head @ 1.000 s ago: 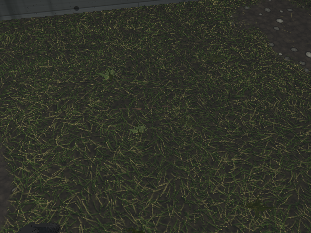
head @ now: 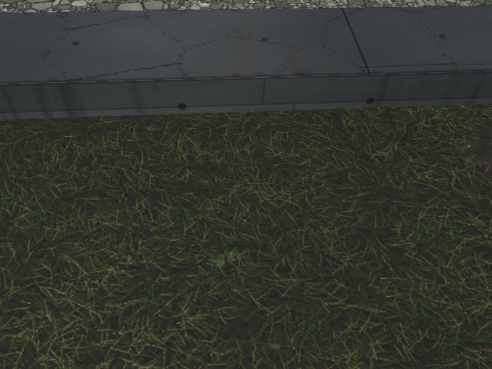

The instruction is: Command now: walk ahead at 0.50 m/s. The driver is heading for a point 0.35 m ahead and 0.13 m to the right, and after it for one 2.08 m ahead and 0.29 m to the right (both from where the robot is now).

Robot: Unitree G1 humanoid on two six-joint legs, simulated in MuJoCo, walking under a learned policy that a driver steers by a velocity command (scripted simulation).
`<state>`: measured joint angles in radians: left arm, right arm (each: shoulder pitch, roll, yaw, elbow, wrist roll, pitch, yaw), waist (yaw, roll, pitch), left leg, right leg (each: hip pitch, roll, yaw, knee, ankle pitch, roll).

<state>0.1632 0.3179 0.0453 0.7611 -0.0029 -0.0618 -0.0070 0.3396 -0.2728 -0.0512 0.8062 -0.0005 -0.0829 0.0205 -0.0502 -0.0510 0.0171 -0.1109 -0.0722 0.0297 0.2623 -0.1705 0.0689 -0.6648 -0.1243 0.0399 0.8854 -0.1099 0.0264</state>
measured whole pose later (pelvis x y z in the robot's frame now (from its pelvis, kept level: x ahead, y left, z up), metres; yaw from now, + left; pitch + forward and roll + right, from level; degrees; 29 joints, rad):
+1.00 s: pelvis +0.35 -0.05 -0.01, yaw -17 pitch +0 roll +0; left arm 0.19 0.29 0.05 0.78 0.01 0.05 0.03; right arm 0.12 -0.23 -0.02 0.80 -0.01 -0.01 0.00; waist 0.00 -0.02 0.03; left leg -0.32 -0.02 -0.03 0.51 -0.20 0.00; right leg -0.21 -0.02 0.08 0.50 -0.29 0.05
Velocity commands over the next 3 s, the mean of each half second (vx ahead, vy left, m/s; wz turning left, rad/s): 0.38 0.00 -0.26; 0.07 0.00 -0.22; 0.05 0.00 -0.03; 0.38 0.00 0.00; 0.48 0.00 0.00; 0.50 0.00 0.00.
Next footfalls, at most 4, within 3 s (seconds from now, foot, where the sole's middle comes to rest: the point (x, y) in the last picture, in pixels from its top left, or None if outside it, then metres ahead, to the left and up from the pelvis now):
0.24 right None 0.32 -0.15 -0.78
0.72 left None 0.46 0.04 -0.78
0.98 right None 0.33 -0.20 -0.78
2.08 right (336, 281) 0.75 -0.31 -0.78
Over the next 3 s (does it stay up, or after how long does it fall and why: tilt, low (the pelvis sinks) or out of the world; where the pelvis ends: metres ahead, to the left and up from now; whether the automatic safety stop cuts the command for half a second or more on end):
stays up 1.11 -0.26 0.00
